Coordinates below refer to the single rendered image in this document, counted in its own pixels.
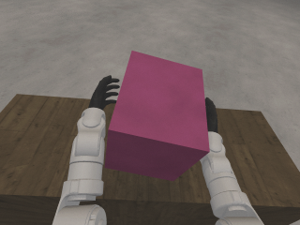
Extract right robot forearm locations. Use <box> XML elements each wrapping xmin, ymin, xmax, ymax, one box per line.
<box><xmin>200</xmin><ymin>131</ymin><xmax>264</xmax><ymax>225</ymax></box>

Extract carton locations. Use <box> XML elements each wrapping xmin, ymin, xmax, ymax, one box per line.
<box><xmin>104</xmin><ymin>51</ymin><xmax>210</xmax><ymax>181</ymax></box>

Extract pedestal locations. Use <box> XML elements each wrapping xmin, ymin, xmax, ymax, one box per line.
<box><xmin>0</xmin><ymin>94</ymin><xmax>300</xmax><ymax>225</ymax></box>

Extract robot left hand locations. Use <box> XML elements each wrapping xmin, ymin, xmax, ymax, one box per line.
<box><xmin>88</xmin><ymin>75</ymin><xmax>120</xmax><ymax>111</ymax></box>

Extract robot left upper arm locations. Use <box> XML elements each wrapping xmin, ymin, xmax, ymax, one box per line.
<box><xmin>53</xmin><ymin>204</ymin><xmax>107</xmax><ymax>225</ymax></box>

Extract robot right hand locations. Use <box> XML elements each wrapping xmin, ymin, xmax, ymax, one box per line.
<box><xmin>205</xmin><ymin>97</ymin><xmax>218</xmax><ymax>133</ymax></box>

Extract left robot forearm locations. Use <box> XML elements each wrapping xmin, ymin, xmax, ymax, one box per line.
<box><xmin>52</xmin><ymin>107</ymin><xmax>106</xmax><ymax>225</ymax></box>

